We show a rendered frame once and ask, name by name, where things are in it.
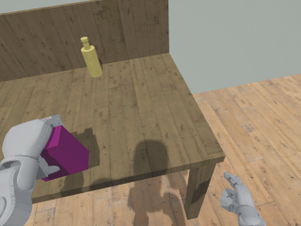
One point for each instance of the robot left hand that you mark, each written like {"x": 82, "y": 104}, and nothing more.
{"x": 29, "y": 139}

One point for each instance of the table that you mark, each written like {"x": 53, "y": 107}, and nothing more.
{"x": 138, "y": 120}

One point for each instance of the sponge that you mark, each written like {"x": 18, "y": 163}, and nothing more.
{"x": 66, "y": 152}

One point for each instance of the right robot forearm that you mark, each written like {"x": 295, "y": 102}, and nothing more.
{"x": 249, "y": 216}

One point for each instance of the left robot forearm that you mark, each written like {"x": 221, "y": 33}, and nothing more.
{"x": 18, "y": 175}

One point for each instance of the robot right hand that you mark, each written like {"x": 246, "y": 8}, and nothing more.
{"x": 232, "y": 200}

